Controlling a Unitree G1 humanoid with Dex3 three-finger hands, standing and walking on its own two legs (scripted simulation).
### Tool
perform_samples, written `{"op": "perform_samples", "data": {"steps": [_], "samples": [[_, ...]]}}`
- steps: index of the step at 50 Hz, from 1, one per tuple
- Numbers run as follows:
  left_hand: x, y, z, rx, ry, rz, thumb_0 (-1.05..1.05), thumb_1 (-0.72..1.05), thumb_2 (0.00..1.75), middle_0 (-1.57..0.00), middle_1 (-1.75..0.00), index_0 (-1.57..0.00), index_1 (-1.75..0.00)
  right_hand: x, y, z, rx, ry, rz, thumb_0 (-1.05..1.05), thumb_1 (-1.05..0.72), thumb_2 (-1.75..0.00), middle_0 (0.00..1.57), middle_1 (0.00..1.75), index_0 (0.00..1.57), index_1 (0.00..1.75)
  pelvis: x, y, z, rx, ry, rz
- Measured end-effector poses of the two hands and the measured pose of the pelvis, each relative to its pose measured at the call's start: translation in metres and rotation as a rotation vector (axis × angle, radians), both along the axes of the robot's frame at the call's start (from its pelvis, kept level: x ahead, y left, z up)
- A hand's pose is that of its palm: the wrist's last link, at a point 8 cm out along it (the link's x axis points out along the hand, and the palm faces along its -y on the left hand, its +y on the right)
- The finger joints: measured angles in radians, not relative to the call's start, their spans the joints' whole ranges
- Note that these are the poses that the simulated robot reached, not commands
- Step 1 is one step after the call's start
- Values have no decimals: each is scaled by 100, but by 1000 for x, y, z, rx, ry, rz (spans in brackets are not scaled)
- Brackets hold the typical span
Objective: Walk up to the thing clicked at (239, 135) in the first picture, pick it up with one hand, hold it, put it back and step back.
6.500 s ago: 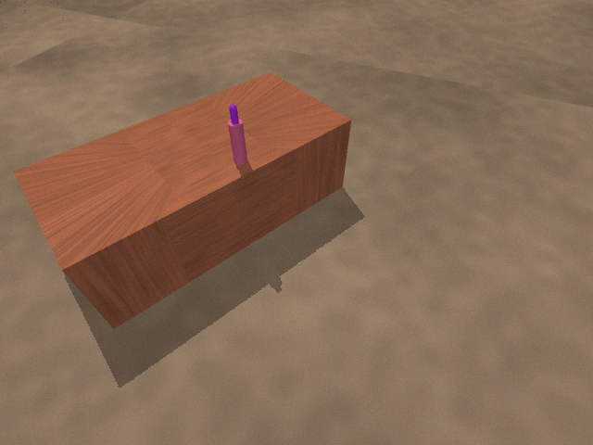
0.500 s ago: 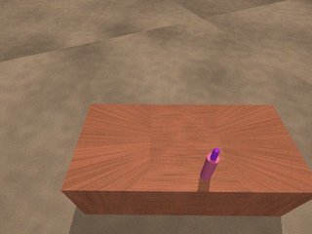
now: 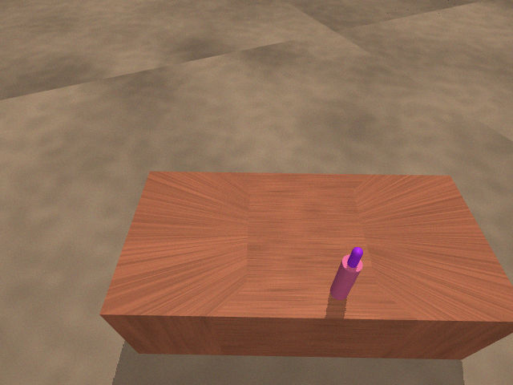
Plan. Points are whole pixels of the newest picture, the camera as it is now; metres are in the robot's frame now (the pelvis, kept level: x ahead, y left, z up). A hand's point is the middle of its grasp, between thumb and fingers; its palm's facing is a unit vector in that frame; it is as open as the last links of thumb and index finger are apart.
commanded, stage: stand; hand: right
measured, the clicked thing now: (347, 272) +0.44 -0.23 -0.28
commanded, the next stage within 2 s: go down in 0.74 s
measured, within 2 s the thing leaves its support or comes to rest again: neither
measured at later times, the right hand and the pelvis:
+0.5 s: hand out of the picture +0.08 -0.25 -0.16, palm faces -0.02 +0.94 -0.35, open 7.4 cm; pelvis +0.01 +0.00 +0.00, yaw +0 degrees
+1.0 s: hand out of the picture +0.14 -0.25 -0.15, palm faces +0.05 +0.95 -0.32, open 9.1 cm; pelvis +0.00 +0.00 -0.01, yaw +0 degrees
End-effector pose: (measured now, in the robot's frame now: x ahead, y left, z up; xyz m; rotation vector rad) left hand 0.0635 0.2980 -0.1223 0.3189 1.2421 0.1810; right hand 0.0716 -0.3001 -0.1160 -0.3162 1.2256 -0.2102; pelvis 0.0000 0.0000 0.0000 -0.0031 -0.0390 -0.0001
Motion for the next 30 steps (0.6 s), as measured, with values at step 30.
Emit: {"op": "perform_samples", "data": {"steps": [30], "samples": [[8, 1, 1, 5, 7, 6, 0, 90, 90, -20, -30, -20, -30, 10, 3, -2, 3, 7, 8, 1, -91, -89, 21, 30, 21, 30, 10, 1, 0, 2, 9, 6]]}}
